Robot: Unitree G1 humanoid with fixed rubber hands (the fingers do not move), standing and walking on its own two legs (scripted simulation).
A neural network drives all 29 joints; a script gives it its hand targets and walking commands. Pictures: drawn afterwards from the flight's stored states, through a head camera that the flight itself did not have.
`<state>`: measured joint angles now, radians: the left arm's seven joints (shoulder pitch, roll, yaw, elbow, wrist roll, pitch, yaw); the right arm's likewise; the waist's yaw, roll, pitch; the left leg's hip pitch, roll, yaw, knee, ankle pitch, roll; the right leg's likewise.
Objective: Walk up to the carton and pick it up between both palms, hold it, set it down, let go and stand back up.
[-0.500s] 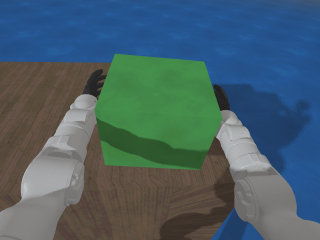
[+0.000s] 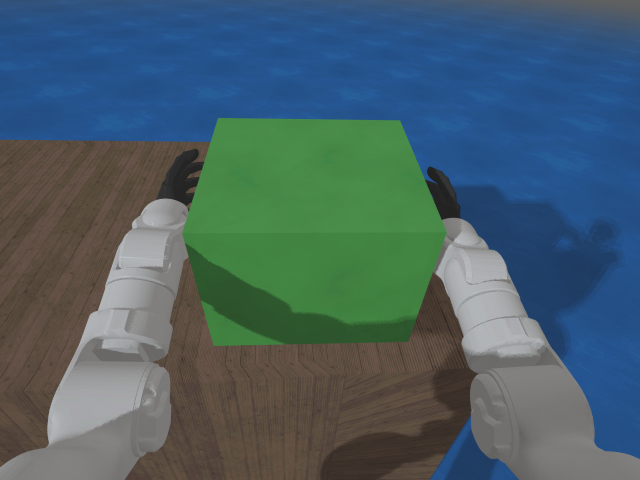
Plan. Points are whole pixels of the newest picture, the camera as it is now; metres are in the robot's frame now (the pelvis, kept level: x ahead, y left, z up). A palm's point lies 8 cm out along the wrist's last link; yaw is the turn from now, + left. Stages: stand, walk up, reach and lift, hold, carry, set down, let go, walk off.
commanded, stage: reach and lift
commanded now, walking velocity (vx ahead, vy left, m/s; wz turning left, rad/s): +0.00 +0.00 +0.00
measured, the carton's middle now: (311, 227) +0.40 +0.03 +0.15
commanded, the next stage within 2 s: hold in 1.14 s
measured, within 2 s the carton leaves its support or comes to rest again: neither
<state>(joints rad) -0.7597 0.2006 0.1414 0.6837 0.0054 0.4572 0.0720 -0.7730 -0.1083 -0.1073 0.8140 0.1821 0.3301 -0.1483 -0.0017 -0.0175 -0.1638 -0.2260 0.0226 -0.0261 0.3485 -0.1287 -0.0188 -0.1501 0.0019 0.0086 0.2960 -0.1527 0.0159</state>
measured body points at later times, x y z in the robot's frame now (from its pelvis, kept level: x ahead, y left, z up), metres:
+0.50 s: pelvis +0.00 +0.00 +0.00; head -0.05 +0.01 +0.45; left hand +0.40 +0.20 +0.20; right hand +0.40 -0.15 +0.18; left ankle +0.03 +0.13 -0.75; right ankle +0.00 -0.13 -0.75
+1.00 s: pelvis +0.00 +0.00 +0.00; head -0.07 +0.01 +0.45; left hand +0.39 +0.20 +0.21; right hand +0.40 -0.15 +0.19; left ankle +0.03 +0.13 -0.75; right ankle +0.00 -0.13 -0.75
